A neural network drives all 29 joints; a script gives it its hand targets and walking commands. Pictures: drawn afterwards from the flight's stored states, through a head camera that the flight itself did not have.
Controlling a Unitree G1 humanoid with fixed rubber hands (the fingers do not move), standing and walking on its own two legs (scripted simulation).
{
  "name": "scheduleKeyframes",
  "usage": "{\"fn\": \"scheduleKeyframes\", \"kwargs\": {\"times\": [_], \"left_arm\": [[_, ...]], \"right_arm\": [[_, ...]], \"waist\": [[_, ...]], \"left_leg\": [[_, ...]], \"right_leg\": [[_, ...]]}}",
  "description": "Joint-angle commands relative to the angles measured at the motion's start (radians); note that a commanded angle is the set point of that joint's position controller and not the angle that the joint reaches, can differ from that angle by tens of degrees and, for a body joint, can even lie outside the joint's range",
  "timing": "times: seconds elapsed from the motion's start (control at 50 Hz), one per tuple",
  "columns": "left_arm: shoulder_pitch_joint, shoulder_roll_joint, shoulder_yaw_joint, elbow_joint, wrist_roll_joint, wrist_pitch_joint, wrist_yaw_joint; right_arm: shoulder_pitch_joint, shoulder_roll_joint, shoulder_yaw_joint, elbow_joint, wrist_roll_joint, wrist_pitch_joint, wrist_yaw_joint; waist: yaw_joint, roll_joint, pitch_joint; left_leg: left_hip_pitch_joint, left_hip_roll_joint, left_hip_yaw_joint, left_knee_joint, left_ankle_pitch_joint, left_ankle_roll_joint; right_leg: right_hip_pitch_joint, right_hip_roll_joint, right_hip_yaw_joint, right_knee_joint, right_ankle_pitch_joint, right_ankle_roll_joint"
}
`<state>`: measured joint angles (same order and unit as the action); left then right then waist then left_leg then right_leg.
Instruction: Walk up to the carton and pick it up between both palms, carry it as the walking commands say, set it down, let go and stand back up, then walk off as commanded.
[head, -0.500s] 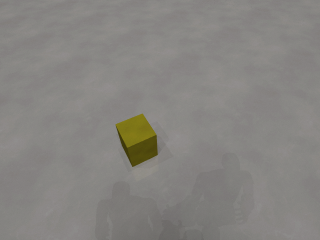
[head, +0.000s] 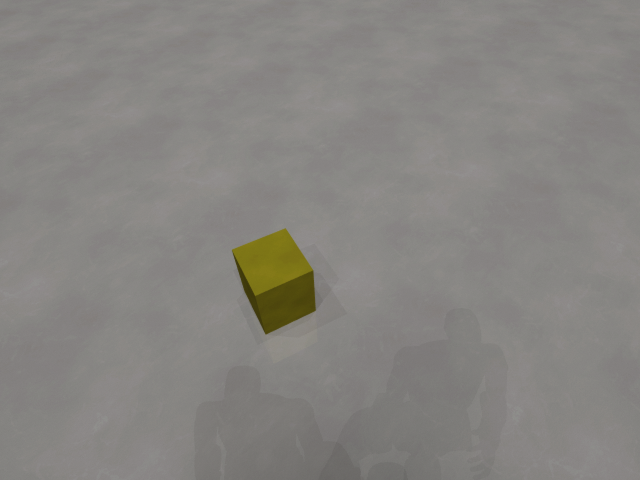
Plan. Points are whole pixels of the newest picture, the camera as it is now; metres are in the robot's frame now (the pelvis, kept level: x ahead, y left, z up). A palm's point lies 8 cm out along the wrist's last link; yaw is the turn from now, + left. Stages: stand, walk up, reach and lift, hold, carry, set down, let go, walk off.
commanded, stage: stand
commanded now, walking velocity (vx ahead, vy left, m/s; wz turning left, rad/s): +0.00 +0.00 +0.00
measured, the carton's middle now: (275, 281) +0.85 +0.17 -0.65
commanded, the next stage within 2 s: walk up in 0.36 s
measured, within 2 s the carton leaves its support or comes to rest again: neither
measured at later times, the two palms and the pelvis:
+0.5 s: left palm out of the picture -0.05 +0.20 -0.15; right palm out of the picture -0.05 -0.20 -0.15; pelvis -0.01 +0.00 +0.00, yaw +0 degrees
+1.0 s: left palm out of the picture +0.07 +0.29 -0.15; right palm out of the picture +0.03 -0.17 -0.13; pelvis +0.07 +0.05 +0.00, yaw +4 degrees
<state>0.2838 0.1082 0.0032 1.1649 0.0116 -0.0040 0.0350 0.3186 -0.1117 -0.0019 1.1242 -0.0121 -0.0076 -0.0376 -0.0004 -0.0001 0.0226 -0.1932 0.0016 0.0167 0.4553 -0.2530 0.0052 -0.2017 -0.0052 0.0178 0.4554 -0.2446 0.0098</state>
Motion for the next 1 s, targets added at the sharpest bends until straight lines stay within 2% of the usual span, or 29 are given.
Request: {"fn": "scheduleKeyframes", "kwargs": {"times": [0.0,0.46,0.52,0.54,0.56,0.58,0.6,0.62,0.64,0.66,0.68,0.7,0.74,0.78,0.8,0.82,0.84,0.86,0.88,0.9,0.92,0.94,0.96,0.98], "left_arm": [[0.069,0.078,0.012,-0.008,0.000,-0.008,0.008],[0.097,0.064,0.007,-0.002,0.002,-0.004,0.006],[0.104,0.066,0.007,-0.004,0.001,-0.003,0.006],[0.109,0.084,0.046,-0.015,-0.021,0.006,0.013],[0.095,0.157,0.061,-0.067,-0.004,-0.005,-0.009],[0.017,0.149,0.057,-0.114,0.007,-0.005,-0.013],[0.073,0.127,0.050,-0.109,0.005,-0.017,-0.013],[0.203,0.148,0.062,-0.069,0.001,-0.032,-0.004],[0.270,0.207,0.084,-0.037,0.018,-0.047,0.010],[0.249,0.220,0.092,-0.032,0.030,-0.050,0.014],[0.202,0.198,0.083,-0.044,0.027,-0.057,0.010],[0.113,0.185,0.072,-0.072,0.023,-0.060,0.006],[-0.032,0.175,0.063,-0.108,0.009,-0.059,-0.003],[-0.024,0.188,0.080,-0.090,0.006,-0.049,-0.007],[-0.021,0.183,0.086,-0.083,0.012,-0.046,-0.011],[-0.042,0.150,0.083,-0.101,0.015,-0.050,-0.018],[-0.078,0.081,0.076,-0.158,0.025,-0.055,-0.029],[-0.136,0.072,0.074,-0.188,0.051,-0.057,-0.040],[-0.176,0.080,0.069,-0.214,0.042,-0.058,-0.058],[-0.167,0.104,0.077,-0.209,0.029,-0.060,-0.070],[-0.100,0.100,0.082,-0.179,0.020,-0.058,-0.078],[-0.034,0.083,0.081,-0.154,0.020,-0.050,-0.083],[-0.019,0.083,0.077,-0.154,0.023,-0.044,-0.087],[-0.024,0.085,0.075,-0.162,0.024,-0.036,-0.090]], "right_arm": [[0.084,-0.080,-0.013,-0.006,0.000,-0.008,-0.006],[0.118,-0.068,-0.005,0.028,-0.002,-0.001,-0.006],[0.116,-0.064,-0.004,0.027,-0.002,-0.002,-0.005],[0.065,-0.098,-0.019,-0.050,-0.030,-0.016,-0.008],[0.085,-0.131,-0.035,-0.053,-0.004,-0.008,0.017],[-0.039,-0.118,-0.036,-0.122,-0.007,0.003,0.023],[-0.135,-0.082,-0.040,-0.169,-0.006,-0.002,0.029],[-0.188,-0.050,-0.043,-0.192,-0.005,-0.014,0.034],[-0.154,-0.054,-0.045,-0.198,-0.013,-0.027,0.037],[-0.117,-0.089,-0.054,-0.193,-0.033,-0.031,0.043],[-0.068,-0.112,-0.071,-0.172,-0.043,-0.037,0.055],[-0.029,-0.098,-0.073,-0.155,-0.043,-0.040,0.067],[0.066,-0.048,-0.071,-0.118,-0.025,-0.040,0.074],[0.173,-0.040,-0.075,-0.070,-0.012,-0.040,0.056],[0.257,-0.059,-0.080,-0.034,-0.012,-0.045,0.043],[0.348,-0.113,-0.089,-0.014,-0.022,-0.056,0.032],[0.415,-0.222,-0.101,-0.015,-0.043,-0.074,0.027],[0.355,-0.246,-0.096,-0.031,-0.037,-0.071,0.014],[0.312,-0.219,-0.082,-0.043,-0.026,-0.067,0.011],[0.262,-0.190,-0.072,-0.060,-0.025,-0.076,0.017],[0.197,-0.177,-0.067,-0.075,-0.023,-0.086,0.022],[0.162,-0.167,-0.063,-0.084,-0.023,-0.093,0.025],[0.186,-0.155,-0.060,-0.078,-0.020,-0.099,0.026],[0.204,-0.142,-0.055,-0.073,-0.019,-0.102,0.027]], "waist": [[0.000,0.002,0.047],[-0.004,-0.006,0.060],[-0.001,0.008,0.062],[0.011,-0.032,0.090],[0.021,0.026,-0.025],[0.039,0.031,0.117],[0.087,-0.011,0.141],[0.138,-0.107,0.115],[0.136,-0.223,0.079],[0.101,-0.202,0.049],[0.061,-0.144,0.011],[0.015,-0.121,0.003],[-0.062,-0.139,0.016],[-0.101,-0.082,0.020],[-0.135,-0.021,0.024],[-0.170,0.133,0.031],[-0.174,0.309,0.052],[-0.140,0.145,0.146],[-0.116,0.076,0.189],[-0.088,0.070,0.197],[-0.042,0.091,0.174],[-0.016,0.124,0.145],[-0.024,0.143,0.138],[-0.025,0.139,0.144]], "left_leg": [[-0.023,0.074,-0.067,-0.086,0.102,0.020],[-0.053,0.070,-0.074,-0.096,0.038,0.010],[-0.061,0.070,-0.076,-0.100,0.028,0.011],[-0.096,0.137,-0.112,-0.087,-0.006,0.012],[-0.183,0.089,-0.150,-0.084,-0.622,0.034],[-0.368,0.065,-0.120,-0.031,-0.603,0.004],[-0.444,0.041,-0.062,0.062,-0.481,-0.016],[-0.519,0.007,0.028,0.234,-0.288,-0.039],[-0.544,0.049,0.058,0.441,-0.137,-0.025],[-0.513,0.114,0.000,0.478,-0.120,-0.024],[-0.432,0.122,-0.009,0.491,-0.123,-0.030],[-0.305,0.112,0.007,0.456,-0.132,-0.037],[-0.008,0.053,0.077,0.268,-0.196,-0.038],[0.163,-0.028,0.192,0.062,-0.132,-0.044],[0.273,-0.029,0.205,0.000,-0.125,-0.038],[0.377,0.132,0.012,-0.092,-0.208,-0.007],[0.379,0.457,-0.453,-0.285,-0.438,0.049],[0.264,0.584,-0.589,-0.377,-0.519,0.109],[0.144,0.567,-0.580,-0.379,-0.552,0.130],[0.077,0.492,-0.489,-0.364,-0.451,0.115],[0.065,0.413,-0.330,-0.352,-0.319,0.080],[0.063,0.337,-0.199,-0.329,-0.202,0.058],[0.049,0.298,-0.134,-0.323,-0.121,0.052],[0.045,0.287,-0.096,-0.323,-0.051,0.053]], "right_leg": [[-0.031,-0.064,0.051,-0.079,0.099,-0.029],[-0.069,-0.062,0.060,-0.105,0.007,-0.030],[-0.069,-0.061,0.059,-0.105,0.006,-0.031],[-0.092,-0.058,0.016,-0.013,-0.034,-0.013],[-0.080,-0.073,0.000,-0.026,-0.549,-0.016],[-0.128,-0.072,-0.033,-0.023,-0.523,0.020],[-0.061,-0.131,0.043,-0.101,-0.524,-0.013],[0.095,-0.252,0.204,-0.227,-0.534,-0.068],[0.144,-0.416,0.407,-0.316,-0.545,-0.138],[0.109,-0.452,0.449,-0.346,-0.536,-0.160],[0.047,-0.422,0.397,-0.351,-0.497,-0.142],[-0.067,-0.375,0.307,-0.350,-0.426,-0.118],[-0.256,-0.248,0.097,-0.296,-0.286,-0.072],[-0.280,-0.163,0.001,-0.128,-0.353,-0.082],[-0.342,-0.131,-0.028,0.004,-0.380,-0.081],[-0.487,-0.086,-0.095,0.250,-0.333,-0.064],[-0.685,-0.053,-0.091,0.565,-0.308,-0.034],[-0.793,-0.118,0.000,0.677,-0.202,-0.019],[-0.781,-0.165,0.026,0.698,-0.092,-0.015],[-0.711,-0.178,0.029,0.704,-0.002,-0.007],[-0.632,-0.179,0.023,0.671,0.062,-0.001],[-0.563,-0.172,-0.008,0.649,0.107,0.008],[-0.527,-0.157,-0.050,0.638,0.135,0.013],[-0.514,-0.141,-0.077,0.616,0.146,0.018]]}}
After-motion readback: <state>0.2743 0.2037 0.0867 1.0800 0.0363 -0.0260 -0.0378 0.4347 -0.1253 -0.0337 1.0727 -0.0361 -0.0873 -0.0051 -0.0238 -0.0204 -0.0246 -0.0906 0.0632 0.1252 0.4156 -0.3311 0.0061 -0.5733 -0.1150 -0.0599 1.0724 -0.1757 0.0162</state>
